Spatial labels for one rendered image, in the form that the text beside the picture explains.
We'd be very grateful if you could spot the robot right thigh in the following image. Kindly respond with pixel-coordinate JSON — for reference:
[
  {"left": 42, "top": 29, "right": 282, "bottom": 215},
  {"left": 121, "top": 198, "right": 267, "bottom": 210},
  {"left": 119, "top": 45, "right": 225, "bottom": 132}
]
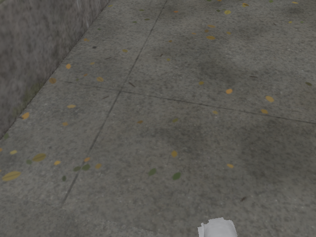
[{"left": 197, "top": 217, "right": 238, "bottom": 237}]

